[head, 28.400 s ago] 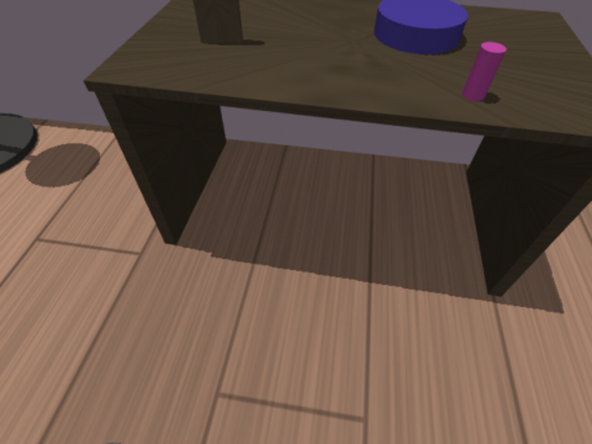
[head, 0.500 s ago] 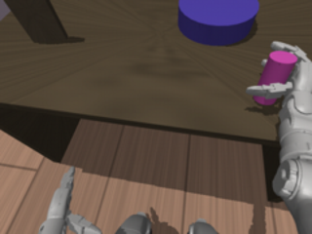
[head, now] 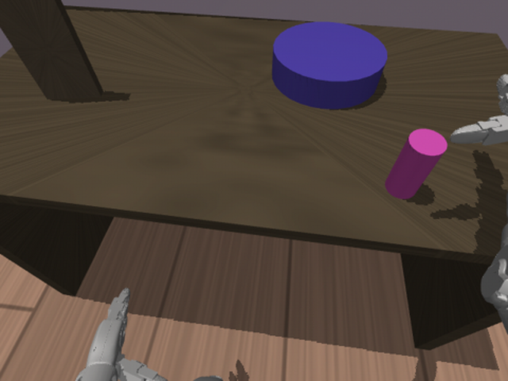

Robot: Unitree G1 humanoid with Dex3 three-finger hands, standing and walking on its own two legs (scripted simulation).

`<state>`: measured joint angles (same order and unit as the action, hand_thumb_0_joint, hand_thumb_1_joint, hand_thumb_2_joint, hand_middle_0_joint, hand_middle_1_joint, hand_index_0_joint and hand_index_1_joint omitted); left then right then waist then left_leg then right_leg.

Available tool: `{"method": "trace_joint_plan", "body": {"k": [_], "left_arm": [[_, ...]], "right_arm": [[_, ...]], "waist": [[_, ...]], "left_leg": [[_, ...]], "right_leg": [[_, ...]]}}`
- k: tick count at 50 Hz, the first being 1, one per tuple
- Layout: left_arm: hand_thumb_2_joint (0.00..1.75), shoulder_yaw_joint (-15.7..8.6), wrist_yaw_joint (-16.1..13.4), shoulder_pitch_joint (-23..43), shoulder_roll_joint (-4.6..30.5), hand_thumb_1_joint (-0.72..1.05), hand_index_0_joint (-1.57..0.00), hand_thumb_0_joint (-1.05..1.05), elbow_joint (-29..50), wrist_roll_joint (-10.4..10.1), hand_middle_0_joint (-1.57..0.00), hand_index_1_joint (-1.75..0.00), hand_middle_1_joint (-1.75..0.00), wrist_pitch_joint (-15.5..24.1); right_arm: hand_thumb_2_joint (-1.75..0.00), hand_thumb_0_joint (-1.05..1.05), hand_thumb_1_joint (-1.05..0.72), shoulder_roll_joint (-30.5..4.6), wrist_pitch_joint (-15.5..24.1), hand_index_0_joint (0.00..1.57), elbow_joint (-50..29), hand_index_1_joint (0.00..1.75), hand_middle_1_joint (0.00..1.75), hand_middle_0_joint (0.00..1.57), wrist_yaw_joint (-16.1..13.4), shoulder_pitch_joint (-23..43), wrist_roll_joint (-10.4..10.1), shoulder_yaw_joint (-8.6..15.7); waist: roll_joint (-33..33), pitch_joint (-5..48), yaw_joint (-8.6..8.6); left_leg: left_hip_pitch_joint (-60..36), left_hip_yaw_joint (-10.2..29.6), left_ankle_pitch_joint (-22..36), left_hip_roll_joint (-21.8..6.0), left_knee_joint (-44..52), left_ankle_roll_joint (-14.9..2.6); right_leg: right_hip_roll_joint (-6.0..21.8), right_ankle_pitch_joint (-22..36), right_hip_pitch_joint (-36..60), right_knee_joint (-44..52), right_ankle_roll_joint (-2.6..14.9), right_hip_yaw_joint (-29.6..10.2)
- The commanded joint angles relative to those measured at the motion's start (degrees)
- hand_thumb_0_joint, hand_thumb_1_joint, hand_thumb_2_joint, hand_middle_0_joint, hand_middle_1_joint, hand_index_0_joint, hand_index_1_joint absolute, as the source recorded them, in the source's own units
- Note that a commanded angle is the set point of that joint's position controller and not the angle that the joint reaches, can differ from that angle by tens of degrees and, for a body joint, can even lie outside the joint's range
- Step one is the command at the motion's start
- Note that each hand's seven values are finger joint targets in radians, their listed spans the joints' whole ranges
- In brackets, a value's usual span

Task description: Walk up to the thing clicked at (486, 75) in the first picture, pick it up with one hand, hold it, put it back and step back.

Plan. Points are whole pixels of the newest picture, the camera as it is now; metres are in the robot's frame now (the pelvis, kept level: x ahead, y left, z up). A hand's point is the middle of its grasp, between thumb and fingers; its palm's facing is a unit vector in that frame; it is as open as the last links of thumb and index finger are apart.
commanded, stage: rise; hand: right
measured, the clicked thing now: (412, 166) +0.46 -0.21 +0.08
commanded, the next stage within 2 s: sink last in 0.08 s
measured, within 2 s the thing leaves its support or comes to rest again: neither
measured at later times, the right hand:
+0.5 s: hand out of the picture +0.37 -0.35 +0.19, palm faces +0.49 +0.81 -0.33, open 17.5 cm
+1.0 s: hand out of the picture +0.16 -0.22 +0.17, palm faces +0.36 +0.85 -0.38, open 17.5 cm
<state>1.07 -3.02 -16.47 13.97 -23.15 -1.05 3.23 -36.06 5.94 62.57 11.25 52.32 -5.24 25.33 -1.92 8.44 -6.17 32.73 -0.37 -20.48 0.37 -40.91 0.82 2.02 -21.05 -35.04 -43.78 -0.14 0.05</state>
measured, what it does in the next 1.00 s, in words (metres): stands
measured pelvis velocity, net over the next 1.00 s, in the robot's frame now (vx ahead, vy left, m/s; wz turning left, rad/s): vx -0.01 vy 0.02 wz -0.05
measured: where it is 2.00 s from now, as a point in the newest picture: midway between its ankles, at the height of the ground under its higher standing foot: outside the picture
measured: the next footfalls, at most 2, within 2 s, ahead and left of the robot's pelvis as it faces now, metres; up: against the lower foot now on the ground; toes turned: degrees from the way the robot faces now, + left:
none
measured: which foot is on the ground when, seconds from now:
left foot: down 0.00-1.00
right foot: down 0.00-1.00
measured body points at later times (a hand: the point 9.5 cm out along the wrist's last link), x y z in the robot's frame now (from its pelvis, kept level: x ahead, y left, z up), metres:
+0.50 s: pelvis +0.01 +0.00 +0.01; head +0.02 +0.01 +0.46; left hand +0.18 +0.26 -0.05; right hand +0.34 -0.39 +0.21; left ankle -0.01 +0.13 -0.71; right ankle +0.00 -0.12 -0.71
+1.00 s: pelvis -0.01 +0.02 +0.02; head -0.03 +0.05 +0.47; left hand +0.18 +0.27 -0.04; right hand +0.13 -0.26 +0.19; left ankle -0.01 +0.13 -0.71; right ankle +0.00 -0.12 -0.71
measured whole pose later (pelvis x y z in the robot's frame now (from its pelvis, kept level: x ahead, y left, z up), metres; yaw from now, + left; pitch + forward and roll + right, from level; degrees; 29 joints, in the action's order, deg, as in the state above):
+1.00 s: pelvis -0.01 +0.02 +0.02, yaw -3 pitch -1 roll +0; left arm -8.0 -3.7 -19.8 12.9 -23.0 -2.2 3.0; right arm -17.1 8.8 -24.5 -0.3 -31.3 -4.6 16.2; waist -3.0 2.8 3.5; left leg 13.8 -2.5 -18.9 -1.1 -33.8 -0.4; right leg 0.4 -16.2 -15.1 -32.3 -1.3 -1.8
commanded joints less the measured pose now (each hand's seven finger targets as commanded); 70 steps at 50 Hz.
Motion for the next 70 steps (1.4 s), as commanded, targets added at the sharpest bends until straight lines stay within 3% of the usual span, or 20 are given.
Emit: {"method": "trace_joint_plan", "body": {"k": [1, 2, 4, 11, 18, 20, 24, 27, 28, 30, 36, 38, 40, 42, 44, 46, 55, 59, 64, 70], "left_arm": [[0.07, -4.9, -0.8, -1.2, 9.7, -0.56, -0.05, 0.0, 10.3, -0.8, -0.06, -0.06, -0.05, 3.5], [0.05, -5.0, -0.2, -0.7, 8.8, -0.54, -0.05, 0.0, 12.3, -1.0, -0.06, -0.05, -0.05, 2.9], [0.05, -5.6, 0.6, -4.4, 8.7, -0.53, -0.05, 0.0, 9.9, -1.6, -0.06, -0.05, -0.05, 2.4], [0.05, -7.2, 1.8, -1.4, 9.7, -0.52, -0.06, 0.0, 9.4, -1.9, -0.05, -0.04, -0.05, 2.4], [0.07, -8.2, 0.6, 1.4, 9.8, -0.54, -0.05, 0.0, 10.5, -1.9, -0.06, -0.05, -0.04, 3.7], [0.07, -9.5, 0.6, -4.0, 10.7, -0.55, -0.05, 0.0, 6.3, -2.0, -0.05, -0.05, -0.04, 3.0], [0.06, -7.9, 1.7, -5.9, 5.9, -0.54, -0.05, 0.0, 3.7, -2.6, -0.06, -0.05, -0.05, 2.4], [0.06, -10.6, 2.8, -2.5, 8.5, -0.54, -0.05, 0.0, 2.0, -3.0, -0.06, -0.05, -0.05, 1.4], [0.06, -12.5, 2.9, -2.8, 9.3, -0.54, -0.05, 0.0, 2.2, -2.9, -0.06, -0.05, -0.05, 1.0], [0.06, -13.6, 2.8, -1.4, 10.7, -0.54, -0.05, 0.0, 5.0, -2.9, -0.06, -0.05, -0.05, 0.5], [0.05, -12.9, -0.3, 5.8, 10.5, -0.52, -0.05, 0.0, 13.6, -2.1, -0.05, -0.05, -0.05, 1.4], [0.05, -9.1, -0.7, 2.2, 5.8, -0.52, -0.05, 0.0, 10.3, -1.7, -0.05, -0.05, -0.05, 1.2], [0.05, -12.2, -1.5, 0.2, 8.0, -0.52, -0.05, 0.0, 11.8, -1.3, -0.05, -0.05, -0.05, 1.5], [0.04, -9.4, -1.1, -1.2, 4.5, -0.51, -0.05, 0.0, 8.8, -1.2, -0.05, -0.05, -0.05, 1.6], [0.05, -9.2, -0.9, -2.0, 3.2, -0.51, -0.06, 0.0, 6.4, -1.6, -0.05, -0.05, -0.06, 2.0], [0.05, -14.8, -1.4, -3.8, 9.1, -0.52, -0.05, 0.0, 9.1, -1.4, -0.05, -0.05, -0.06, 2.1], [0.04, -13.9, -1.1, 2.1, 5.9, -0.52, -0.05, 0.0, 4.6, -0.5, -0.05, -0.05, -0.05, 4.5], [0.06, -9.7, -0.5, 5.0, 2.5, -0.54, -0.05, 0.0, 4.4, -0.2, -0.06, -0.05, -0.05, 5.9], [0.07, -13.1, -1.5, 7.0, 7.0, -0.55, -0.05, 0.0, 2.5, 0.5, -0.05, -0.06, -0.05, 6.8], [0.17, -11.6, -1.2, 4.5, 5.9, -0.47, -0.12, 0.0, 4.3, 0.1, -0.11, -0.14, -0.13, 6.7]], "right_arm": [[-0.05, 0.0, 0.49, -15.2, -0.5, 0.07, -13.3, 0.05, 0.05, 0.07, 3.5, 18.7, -2.4, 1.8], [-0.04, 0.0, 0.5, -23.2, -0.3, 0.07, -13.1, 0.05, 0.05, 0.07, 0.1, 14.4, 4.1, 1.2], [-0.04, 0.0, 0.53, -17.8, -0.5, 0.06, -16.5, 0.06, 0.06, 0.06, -1.3, 15.5, 2.7, -1.1], [-0.04, 0.0, 0.58, -26.3, 0.4, 0.05, -26.3, 0.05, 0.05, 0.06, -7.0, 13.8, 5.3, 3.3], [-0.06, 0.0, 0.54, -19.6, 2.7, 0.05, -36.1, 0.05, 0.05, 0.06, -10.9, 6.3, 5.2, 0.2], [-0.06, 0.0, 0.54, -18.1, 1.4, 0.05, -29.7, 0.05, 0.05, 0.06, -11.3, -10.6, 4.8, 2.7], [-0.06, 0.0, 0.53, -10.3, 1.9, 0.05, -55.0, 0.05, 0.05, 0.06, -10.4, -16.5, 2.5, -1.4], [-0.06, 0.0, 0.51, -10.9, 0.4, 0.05, -59.6, 0.05, 0.05, 0.06, -10.7, -36.8, 1.5, 3.9], [-0.05, 0.0, 0.53, -7.6, 0.8, 0.05, -68.2, 0.05, 0.05, 0.06, -10.4, -34.3, 1.0, 1.4], [-0.05, 0.0, 0.53, -8.0, 1.0, 0.05, -75.3, 0.05, 0.05, 0.06, -11.2, -41.5, 0.7, 4.5], [-0.05, 0.0, 0.55, -2.5, 3.1, 0.05, -87.4, 0.05, 0.05, 0.06, -13.9, -57.8, 0.2, 4.4], [-0.05, 0.0, 0.56, 1.9, 4.1, 0.05, -89.5, 0.06, 0.06, 0.06, -14.1, -63.1, 0.3, 1.5], [-0.05, 0.0, 0.58, 3.6, 4.6, 0.05, -92.9, 0.06, 0.06, 0.05, -14.3, -69.0, 0.3, 0.4], [-0.05, 0.0, 0.59, 8.0, 5.6, 0.05, -99.1, 0.06, 0.06, 0.05, -13.6, -69.6, 0.3, -4.3], [-0.05, 0.0, 0.57, 8.6, 6.1, 0.05, -99.7, 0.06, 0.06, 0.05, -13.5, -74.0, 0.1, -3.3], [-0.05, 0.0, 0.57, 6.0, 5.6, 0.05, -96.4, 0.06, 0.06, 0.05, -13.5, -81.4, 0.1, 0.3], [-0.05, 0.0, 0.56, 6.2, 9.2, 0.05, -91.7, 0.06, 0.06, 0.05, -13.2, -76.3, 0.5, 2.2], [-0.06, 0.0, 0.55, 6.0, 12.1, 0.05, -92.9, 0.06, 0.06, 0.05, -13.1, -75.4, 0.8, 2.3], [-0.06, 0.0, 0.55, 2.9, 14.0, 0.05, -91.0, 0.06, 0.06, 0.05, -14.1, -74.8, 1.1, 5.8], [-0.06, 0.0, 0.54, 8.1, 15.7, 0.05, -90.2, 0.06, 0.06, 0.05, -13.5, -75.3, 1.3, 0.8]], "waist": [[-1.3, 18.6, 1.06], [1.2, 14.8, 3.86], [0.5, 11.4, 2.04], [-3.2, 16.4, 4.46], [-9.1, 22.2, 6.37], [-5.1, 14.9, 6.67], [-11.0, 13.1, 8.1], [-4.9, 3.3, 9.24], [-4.8, 4.8, 8.08], [-4.3, 6.1, 9.06], [2.4, 3.8, 9.09], [0.6, 0.5, 9.12], [0.8, 1.9, 8.18], [-2.3, 1.4, 8.14], [-2.8, -3.4, 8.86], [2.1, -5.0, 7.57], [2.6, -12.0, 8.37], [4.5, -9.1, 10.48], [3.0, -5.3, 10.79], [4.0, -4.7, 9.91]], "left_leg": [[-8.9, -1.6, 22.0, 0.8, 4.7, -0.73], [-10.1, -1.5, 21.0, 0.4, 6.1, -0.76], [-8.9, -1.4, 18.5, 0.5, 6.9, -0.76], [-13.3, -0.6, 20.4, -0.3, 7.6, -0.62], [-13.8, -2.2, 22.1, 0.4, 7.3, -1.91], [-13.0, -2.9, 22.1, 0.6, 8.0, -1.73], [-11.7, -3.4, 21.9, 1.2, 8.6, -2.52], [-15.1, -3.6, 19.1, 1.3, 9.8, -2.19], [-15.7, -3.8, 19.8, 1.4, 9.9, -2.04], [-17.6, -3.9, 19.4, 1.3, 10.4, -2.05], [-20.6, -3.0, 14.7, 0.1, 12.0, -1.05], [-20.0, -2.4, 13.6, -0.8, 12.5, -0.81], [-20.5, -2.2, 14.7, -1.0, 12.7, -0.62], [-19.5, -2.4, 15.9, -1.1, 12.2, -0.85], [-17.6, -2.6, 14.2, -1.1, 12.5, -0.95], [-17.4, -2.8, 13.5, -1.1, 13.8, -0.12], [-13.2, -0.6, -2.6, -2.7, 18.7, -0.33], [-16.4, 0.6, -2.0, -3.4, 19.1, -0.19], [-19.0, 0.8, 0.5, -3.4, 19.2, -0.21], [-21.0, -2.0, 7.7, -1.8, 18.1, -0.45]], "right_leg": [[-0.9, 23.9, 17.3, 5.4, 0.86, -0.2], [-1.5, 21.7, 15.1, 6.4, 0.71, 1.1], [-1.6, 18.0, 15.5, 8.1, 1.17, 1.4], [-2.1, 19.9, 18.1, 8.5, 0.89, 1.8], [-1.1, 30.3, 27.6, 8.2, -0.33, 0.7], [-1.0, 30.1, 25.2, 8.8, -0.27, 0.8], [-0.2, 36.4, 28.5, 9.8, -1.0, 0.8], [-0.5, 27.8, 19.6, 12.5, -0.55, 1.2], [-0.3, 27.4, 21.0, 12.9, -0.5, 1.2], [-0.2, 28.4, 22.5, 13.5, -0.55, 0.9], [-1.3, 17.7, 21.8, 14.9, 0.9, 1.0], [-2.1, 15.4, 20.9, 14.9, 1.08, 1.6], [-2.3, 16.1, 22.0, 14.9, 1.24, 1.8], [-2.5, 17.5, 23.2, 14.9, 0.98, 2.0], [-2.7, 16.3, 21.4, 15.3, 0.86, 2.1], [-2.7, 14.4, 20.8, 15.6, 1.49, 2.1], [-3.3, 2.7, 19.5, 17.5, 0.93, 1.7], [-3.4, 5.4, 19.5, 16.9, 0.63, 1.7], [-3.6, 7.4, 21.4, 17.5, 0.67, 1.6], [-2.9, 12.5, 25.0, 19.4, 0.73, 1.4]]}}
